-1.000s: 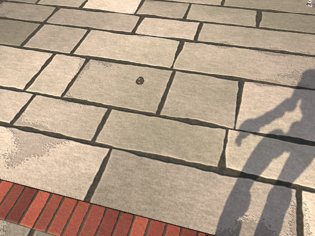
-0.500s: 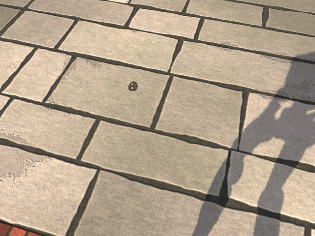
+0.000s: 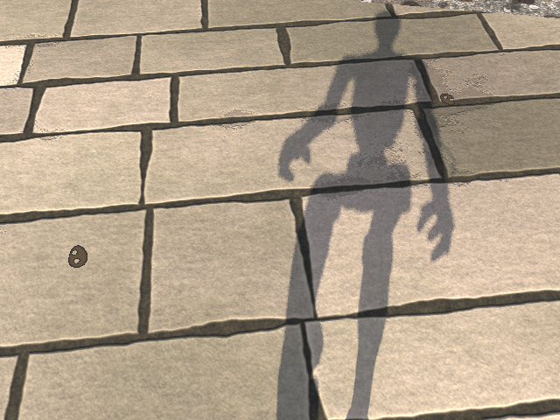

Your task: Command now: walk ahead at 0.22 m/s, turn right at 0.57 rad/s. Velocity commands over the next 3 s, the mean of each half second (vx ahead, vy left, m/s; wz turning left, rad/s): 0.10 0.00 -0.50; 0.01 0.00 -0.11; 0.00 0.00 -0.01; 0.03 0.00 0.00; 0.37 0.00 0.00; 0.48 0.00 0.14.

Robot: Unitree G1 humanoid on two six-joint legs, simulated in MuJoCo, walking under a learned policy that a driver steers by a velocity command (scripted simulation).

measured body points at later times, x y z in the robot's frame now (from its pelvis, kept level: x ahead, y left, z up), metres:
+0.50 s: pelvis +0.14 +0.00 -0.10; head +0.15 -0.02 +0.34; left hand +0.27 +0.24 -0.23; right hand +0.26 -0.25 -0.22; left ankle +0.25 +0.12 -0.78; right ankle +0.19 -0.09 -0.83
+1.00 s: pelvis +0.18 +0.03 -0.09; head +0.19 +0.03 +0.36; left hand +0.35 +0.22 -0.22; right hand +0.16 -0.21 -0.23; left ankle +0.20 +0.12 -0.83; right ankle +0.16 -0.07 -0.83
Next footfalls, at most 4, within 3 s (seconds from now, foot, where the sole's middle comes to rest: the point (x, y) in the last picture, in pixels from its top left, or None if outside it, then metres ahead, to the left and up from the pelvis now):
0.10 right None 0.23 -0.10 -0.87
0.60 left None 0.24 0.11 -0.87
0.90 right None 0.20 -0.09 -0.87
2.62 left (291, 362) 0.63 -0.04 -0.87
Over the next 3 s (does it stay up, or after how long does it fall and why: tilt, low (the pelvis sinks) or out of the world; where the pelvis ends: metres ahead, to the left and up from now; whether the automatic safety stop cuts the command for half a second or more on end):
stays up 0.65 -0.10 -0.09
